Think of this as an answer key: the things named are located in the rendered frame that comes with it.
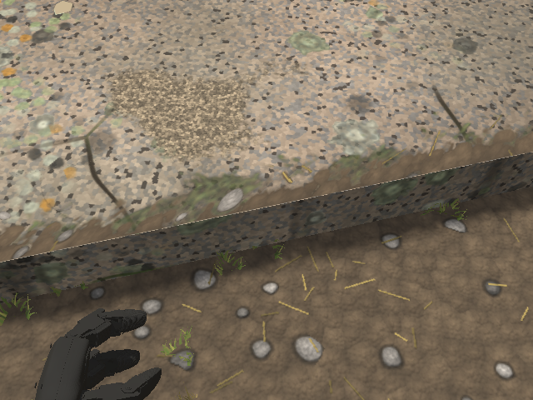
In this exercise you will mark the left robot hand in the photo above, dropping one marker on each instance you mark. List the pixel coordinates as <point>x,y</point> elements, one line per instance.
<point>72,368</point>

